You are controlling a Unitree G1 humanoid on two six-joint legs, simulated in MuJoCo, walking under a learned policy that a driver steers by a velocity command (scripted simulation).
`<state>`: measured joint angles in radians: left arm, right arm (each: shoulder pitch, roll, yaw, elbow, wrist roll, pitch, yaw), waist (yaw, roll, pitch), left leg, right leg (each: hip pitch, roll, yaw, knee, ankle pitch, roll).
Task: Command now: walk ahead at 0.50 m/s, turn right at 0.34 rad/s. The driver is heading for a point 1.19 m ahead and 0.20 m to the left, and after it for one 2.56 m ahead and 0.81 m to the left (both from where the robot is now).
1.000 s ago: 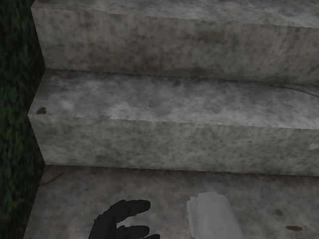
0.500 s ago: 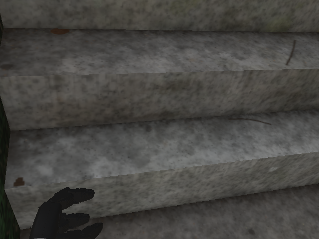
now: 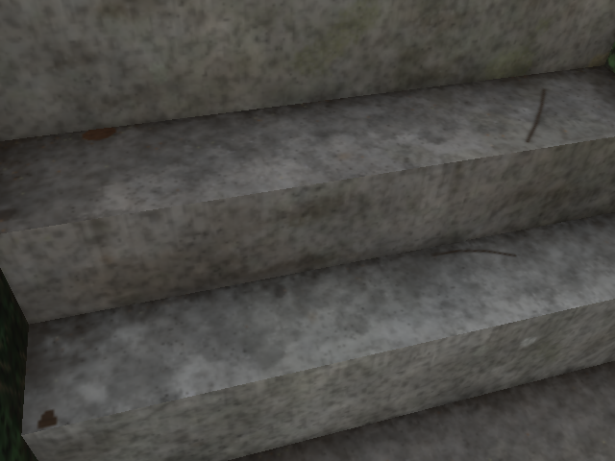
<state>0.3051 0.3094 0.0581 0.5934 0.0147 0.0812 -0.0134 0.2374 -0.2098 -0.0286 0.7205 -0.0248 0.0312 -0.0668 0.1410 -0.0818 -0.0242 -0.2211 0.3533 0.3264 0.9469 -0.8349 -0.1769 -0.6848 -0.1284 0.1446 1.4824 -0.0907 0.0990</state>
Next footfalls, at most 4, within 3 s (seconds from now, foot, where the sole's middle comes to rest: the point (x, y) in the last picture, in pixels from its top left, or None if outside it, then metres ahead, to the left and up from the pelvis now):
0.14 right None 0.02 -0.29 -0.93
0.48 left None -0.04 0.01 -0.70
0.96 left None -0.15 0.12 -0.93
1.48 right None -0.02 -0.26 -0.93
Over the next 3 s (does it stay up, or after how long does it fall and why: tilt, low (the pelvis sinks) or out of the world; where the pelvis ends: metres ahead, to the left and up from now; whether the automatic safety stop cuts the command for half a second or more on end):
stays up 0.16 -0.14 0.08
